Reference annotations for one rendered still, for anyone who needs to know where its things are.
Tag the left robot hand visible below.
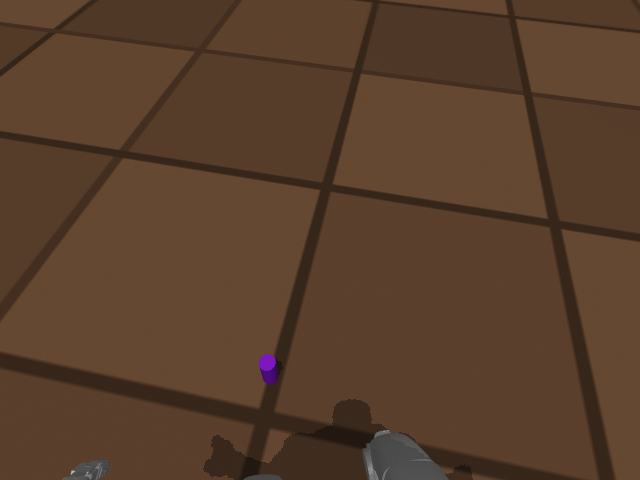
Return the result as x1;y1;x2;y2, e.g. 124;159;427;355
62;459;110;480

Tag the can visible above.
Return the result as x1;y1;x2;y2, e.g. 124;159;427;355
259;354;278;384

